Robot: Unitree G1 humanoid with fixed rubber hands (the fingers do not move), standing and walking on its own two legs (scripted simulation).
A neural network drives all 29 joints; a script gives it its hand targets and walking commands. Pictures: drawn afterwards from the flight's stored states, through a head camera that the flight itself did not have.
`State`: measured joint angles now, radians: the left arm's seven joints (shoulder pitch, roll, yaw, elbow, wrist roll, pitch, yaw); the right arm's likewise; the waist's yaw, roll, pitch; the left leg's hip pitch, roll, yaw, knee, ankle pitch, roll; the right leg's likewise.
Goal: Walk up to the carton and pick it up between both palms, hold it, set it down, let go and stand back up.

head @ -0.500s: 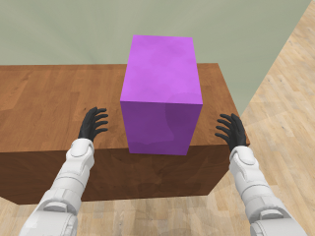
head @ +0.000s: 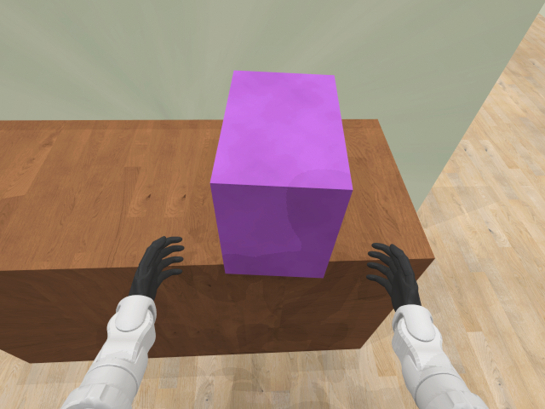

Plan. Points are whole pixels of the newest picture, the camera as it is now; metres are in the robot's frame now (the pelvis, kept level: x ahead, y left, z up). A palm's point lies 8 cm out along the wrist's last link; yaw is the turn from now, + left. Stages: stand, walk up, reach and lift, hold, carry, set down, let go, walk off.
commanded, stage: set down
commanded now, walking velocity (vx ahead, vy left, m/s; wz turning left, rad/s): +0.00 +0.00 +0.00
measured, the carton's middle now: (279, 175) +0.52 +0.00 +0.01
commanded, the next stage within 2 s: let go in 1.18 s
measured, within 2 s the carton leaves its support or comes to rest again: neither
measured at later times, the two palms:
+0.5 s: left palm (133, 359) +0.20 +0.22 -0.07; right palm (416, 377) +0.18 -0.21 -0.06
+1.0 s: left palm (122, 378) +0.17 +0.23 -0.08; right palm (419, 400) +0.16 -0.21 -0.08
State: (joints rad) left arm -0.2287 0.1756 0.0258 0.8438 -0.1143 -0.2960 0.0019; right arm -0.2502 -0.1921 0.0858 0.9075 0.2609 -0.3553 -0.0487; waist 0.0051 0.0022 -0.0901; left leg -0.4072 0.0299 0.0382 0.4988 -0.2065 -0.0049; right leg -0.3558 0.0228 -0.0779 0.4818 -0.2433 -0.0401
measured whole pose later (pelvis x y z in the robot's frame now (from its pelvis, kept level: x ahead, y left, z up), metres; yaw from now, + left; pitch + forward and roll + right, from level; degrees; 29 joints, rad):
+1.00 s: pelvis +0.02 +0.00 +0.01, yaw -2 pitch -1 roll +0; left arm 0.20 0.23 -0.02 0.58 -0.05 0.02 0.04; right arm 0.19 -0.15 0.00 0.76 0.04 -0.24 0.03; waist 0.01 -0.04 0.03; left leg -0.18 0.02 0.07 0.42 -0.22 0.00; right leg -0.15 0.02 -0.04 0.43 -0.26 -0.04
